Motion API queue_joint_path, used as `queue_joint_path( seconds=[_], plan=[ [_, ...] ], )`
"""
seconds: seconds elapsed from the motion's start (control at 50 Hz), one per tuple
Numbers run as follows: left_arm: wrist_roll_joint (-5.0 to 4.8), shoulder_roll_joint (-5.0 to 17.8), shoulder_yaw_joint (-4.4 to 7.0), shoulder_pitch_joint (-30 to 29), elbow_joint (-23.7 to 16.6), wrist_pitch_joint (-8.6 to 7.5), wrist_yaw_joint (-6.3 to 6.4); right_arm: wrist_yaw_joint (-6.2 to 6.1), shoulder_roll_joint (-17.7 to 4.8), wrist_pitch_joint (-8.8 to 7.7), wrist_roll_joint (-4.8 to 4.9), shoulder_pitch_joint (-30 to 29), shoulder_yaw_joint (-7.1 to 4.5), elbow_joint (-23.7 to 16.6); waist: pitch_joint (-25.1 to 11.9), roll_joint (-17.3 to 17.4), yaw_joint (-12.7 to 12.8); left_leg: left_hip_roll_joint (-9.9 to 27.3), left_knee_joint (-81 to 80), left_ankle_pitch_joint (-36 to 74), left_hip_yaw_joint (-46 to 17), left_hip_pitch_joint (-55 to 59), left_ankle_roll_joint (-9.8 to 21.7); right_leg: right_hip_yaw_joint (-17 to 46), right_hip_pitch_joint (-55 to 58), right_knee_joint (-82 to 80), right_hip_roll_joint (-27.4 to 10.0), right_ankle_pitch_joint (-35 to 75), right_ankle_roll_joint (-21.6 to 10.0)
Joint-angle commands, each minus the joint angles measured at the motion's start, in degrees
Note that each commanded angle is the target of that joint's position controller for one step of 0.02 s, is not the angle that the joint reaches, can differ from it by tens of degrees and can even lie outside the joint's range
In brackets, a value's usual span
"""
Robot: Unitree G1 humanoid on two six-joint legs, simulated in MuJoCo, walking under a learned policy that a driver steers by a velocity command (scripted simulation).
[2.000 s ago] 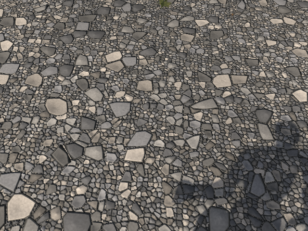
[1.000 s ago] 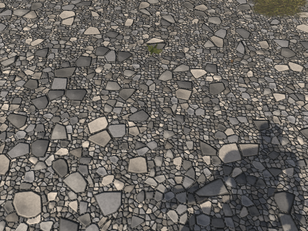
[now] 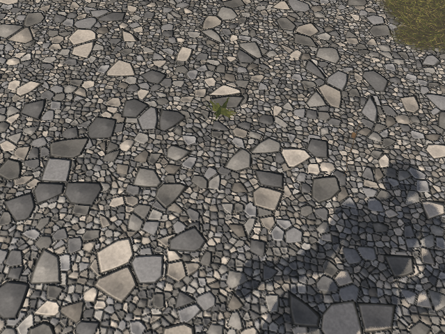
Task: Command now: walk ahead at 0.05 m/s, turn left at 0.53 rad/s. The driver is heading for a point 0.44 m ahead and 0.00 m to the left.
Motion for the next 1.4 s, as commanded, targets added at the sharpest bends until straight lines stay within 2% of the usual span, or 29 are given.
queue_joint_path(
  seconds=[0.02,0.16,0.24,0.26,0.28,0.3,0.32,0.36,0.4,0.48,0.62,0.66,0.68,0.7,0.72,0.74,0.78,0.82,0.92,0.98,1.02,1.06,1.08,1.1,1.12,1.16,1.2,1.32,1.4],
  plan=[
    [-0.23,5.23,1.43,2.63,-2.51,0.44,0.44,-0.32,-9.02,0.21,-0.19,1.55,-2.48,-3.39,-7.79,7.33,0.06,13.96,-9.49,-7.36,-18.39,5.61,6.19,-1.13,0.62,-3.3,0.98,1.26,0.83],
    [-1.38,5.44,1.18,0.76,-4.13,-0.83,0.96,-0.1,-9.52,1.03,-0.87,1.13,-3.22,-4.03,-7.43,8.69,-0.89,13.99,-7.52,-6.4,-25.44,7.48,5.61,-0.02,4.76,-13.83,3.61,-1.82,-0.9],
    [-2.13,5.61,1.02,6.9,-3.38,-2.08,1.48,0.35,-9.29,1.52,-0.31,-2.0,-3.33,-4.5,-7.74,8.97,2.32,12.13,-5.13,-1.49,-27.85,4.42,2.69,-0.58,16.64,-29.95,5.83,0.54,-3.52],
    [-1.77,6.4,1.26,9.37,-2.85,-2.48,1.86,0.2,-8.7,1.54,0.35,-2.99,-3.14,-4.81,-7.32,7.61,3.88,9.66,-3.45,-6.79,-26.4,0.59,-0.13,0.17,22.65,-39.18,4.32,4.91,-4.29],
    [-0.85,11.03,2.2,7.84,-3.58,-2.63,2.38,-0.01,-5.29,1.37,0.88,-0.66,-2.31,-5.17,-7.04,-1.68,1.63,3.92,4.84,-19.88,-19.96,-4.97,-3.91,10.67,26.49,-46.81,-6.29,0.37,-6.77],
    [-0.22,15.66,2.97,2.51,-6.27,-2.29,2.24,-0.45,-4.72,0.98,1.02,0.08,-2.36,-5.9,-5.04,-11.7,0.72,-5.39,18.35,-26.15,-5.58,-14.12,-6.13,26.14,25.05,-49.95,-19.75,2.05,-12.57],
    [0.42,13.42,2.71,2.64,-5.74,-2.03,1.77,-0.6,-9.48,0.84,-1.32,-0.98,-3.38,-5.02,-3.87,-6.13,0.83,-0.38,29.09,-26.06,-4.92,-11.73,-6.83,23.0,18.94,-46.51,-20.56,13.87,-16.11],
    [-0.46,7.72,1.15,-0.53,-6.27,-2.28,1.02,-0.04,-8.34,1.29,-1.14,1.93,-3.39,-2.91,-3.59,-2.71,-1.84,0.03,37.47,-20.63,-5.11,-8.59,-7.2,11.76,17.4,-43.1,-13.05,24.92,-13.96],
    [-0.51,7.22,0.95,-0.21,-6.59,-2.44,0.94,0.66,-7.43,2.04,-0.92,3.44,-2.95,-1.88,-4.77,-6.91,-1.4,-0.31,42.03,-19.18,-3.94,-10.09,-8.21,6.46,21.25,-41.0,-9.68,33.01,-13.15],
    [-0.66,7.74,1.25,6.32,-4.14,-2.75,0.61,0.6,-5.6,2.55,-0.15,-1.74,-1.64,-2.69,-5.38,-6.64,2.37,0.69,34.52,-19.5,-3.69,-11.84,-9.88,5.52,29.72,-38.48,-10.25,40.73,-14.37],
    [-0.2,9.21,1.6,7.63,-1.07,-2.36,-0.51,-0.55,-3.82,2.69,0.97,-2.9,0.57,-0.64,-7.44,-9.68,3.36,3.16,8.86,-20.43,3.11,4.92,-7.7,5.58,26.88,-36.98,-9.96,35.99,-14.14],
    [-0.53,9.29,1.83,8.08,0.32,-1.68,-0.86,-0.96,-2.84,1.67,0.04,0.28,1.16,1.46,-6.16,-7.49,1.25,2.82,-4.98,-12.1,5.32,14.34,-5.34,6.21,20.75,-37.36,-8.33,14.49,-12.04],
    [-0.4,8.06,1.62,8.36,0.53,-1.69,-0.92,-1.27,-4.21,0.84,-0.66,1.13,1.02,2.31,-5.51,-4.7,0.88,5.11,-5.74,-12.86,1.8,20.62,-3.66,6.34,14.06,-36.51,-7.25,3.51,-10.35],
    [-0.23,4.89,0.81,6.33,-0.9,-2.0,-1.27,-1.63,-6.87,-0.14,-1.53,4.64,0.83,3.01,-5.54,3.7,-0.84,14.51,-9.13,-21.93,-10.02,27.44,-1.0,2.33,4.33,-28.49,-3.77,-6.57,-8.51],
    [-0.72,3.87,0.4,1.58,-3.5,-2.26,-1.2,-1.39,-13.7,-0.24,-0.82,7.62,-1.11,4.37,-0.88,16.27,-3.1,24.2,-15.73,-33.65,-26.28,22.72,5.54,-7.45,-4.98,-20.09,4.71,-8.5,-6.64],
    [0.38,8.34,1.59,-2.45,-4.3,-2.38,-1.15,-1.08,-12.08,-0.76,-1.35,8.21,-1.06,5.11,5.44,12.42,-4.69,27.45,-18.23,-33.84,-29.51,18.54,9.3,-5.04,-8.26,-11.52,1.36,-9.29,-6.52],
    [-0.26,8.11,2.09,0.95,-2.4,-3.17,-2.36,-0.86,-7.77,-1.92,-0.73,3.99,0.09,4.63,6.03,9.09,-0.93,23.17,-19.32,-30.53,-23.09,18.28,8.0,-3.35,-8.92,-7.39,-0.57,-3.35,-5.99],
    [0.39,7.32,2.25,1.99,-1.28,-3.86,-3.59,-1.02,-6.58,-3.14,-0.28,3.11,0.38,4.92,3.81,9.22,0.17,19.63,-19.34,-20.44,-16.46,19.51,6.58,-4.55,-7.19,-6.77,-1.31,1.8,-4.79],
    [-0.02,4.48,1.57,-3.37,-2.73,-3.85,-4.47,-0.59,-6.76,-4.78,-0.28,6.51,0.12,7.33,2.79,8.75,-1.04,18.1,-18.02,-11.29,-9.51,15.87,5.87,-6.97,-1.64,-15.85,-1.49,7.46,-2.83],
    [-0.3,4.92,1.67,-4.56,-3.6,-3.73,-4.35,-0.41,-8.27,-5.15,-0.5,7.23,-0.3,8.03,3.25,8.6,-0.93,19.46,-16.49,-9.06,-8.91,12.66,5.28,-7.86,4.85,-21.96,-0.88,7.54,-3.95],
    [-0.32,5.38,2.07,-0.63,-2.68,-3.99,-3.87,-0.31,-9.34,-5.16,-0.25,6.28,-0.57,8.17,2.75,7.37,1.55,20.13,-13.44,-5.69,-8.32,9.4,4.23,-9.2,13.22,-25.87,0.5,8.8,-5.17],
    [0.16,7.77,3.48,12.12,1.81,-4.96,-2.62,-0.19,-8.15,-5.32,-0.52,6.18,-0.1,8.48,-2.52,1.83,7.25,15.5,3.03,6.24,-3.44,4.25,1.86,-8.65,30.63,-30.6,2.53,7.03,-6.79],
    [1.18,13.84,5.01,21.39,3.14,-5.71,-1.76,0.23,-4.12,-5.55,0.57,5.92,1.18,6.35,-9.58,-9.6,11.06,9.06,23.52,0.2,2.86,-6.23,-1.51,10.56,42.61,-38.6,-11.25,-8.3,-11.12],
    [0.51,17.82,5.58,25.37,4.7,-5.66,-2.1,0.14,-3.15,-5.59,0.03,6.68,1.26,5.15,-11.88,-17.07,10.04,2.0,36.97,-26.23,2.58,-16.0,-2.06,34.13,43.86,-49.16,-21.25,-19.09,-14.83],
    [-0.11,13.54,4.41,19.31,4.12,-5.31,-2.3,0.15,-5.9,-5.18,-0.76,5.48,0.39,5.7,-5.94,-8.07,6.37,6.05,43.5,-23.17,-2.47,-18.11,-0.33,32.48,36.76,-49.5,-20.34,-23.11,-14.92],
    [-0.5,7.81,2.8,9.34,1.72,-5.73,-2.68,1.35,-4.88,-5.31,-0.55,3.88,0.54,5.97,-0.69,-2.44,2.24,10.94,40.77,-13.27,-0.76,-15.85,0.14,19.32,27.05,-50.24,-15.41,-10.71,-13.17],
    [-0.63,5.58,1.94,8.68,2.43,-6.63,-2.52,1.81,-3.52,-4.43,-1.56,4.83,0.91,7.09,-1.07,-3.68,0.89,12.44,38.62,-9.55,1.11,-12.63,-1.25,10.74,24.54,-51.15,-11.52,2.66,-12.13],
    [-1.06,4.35,1.03,15.22,7.22,-7.75,-2.17,1.84,-1.19,-3.27,-1.48,-2.95,1.69,5.05,0.52,-1.86,0.7,11.92,29.93,-3.59,5.64,-16.46,-5.19,-1.58,26.51,-48.46,-9.44,44.19,-13.79],
    [-1.08,3.74,0.26,16.03,9.22,-7.24,-1.71,1.31,0.76,-3.51,-0.72,-8.42,2.88,4.04,-1.14,-4.07,2.2,8.47,15.55,3.5,8.8,-7.76,-5.06,-6.43,25.16,-44.72,-6.81,53.32,-11.89]
  ],
)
